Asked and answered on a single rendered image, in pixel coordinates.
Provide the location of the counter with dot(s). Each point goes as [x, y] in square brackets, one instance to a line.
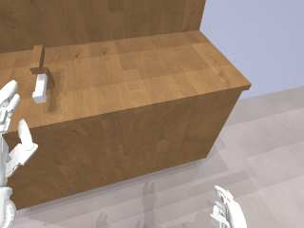
[133, 88]

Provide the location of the robot left hand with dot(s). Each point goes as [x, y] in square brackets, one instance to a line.
[22, 152]

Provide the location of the tap lever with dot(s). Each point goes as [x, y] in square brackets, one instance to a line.
[39, 95]

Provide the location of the robot left forearm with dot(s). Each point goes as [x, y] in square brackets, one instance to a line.
[7, 208]

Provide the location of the robot right hand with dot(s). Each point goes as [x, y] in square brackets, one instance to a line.
[228, 216]

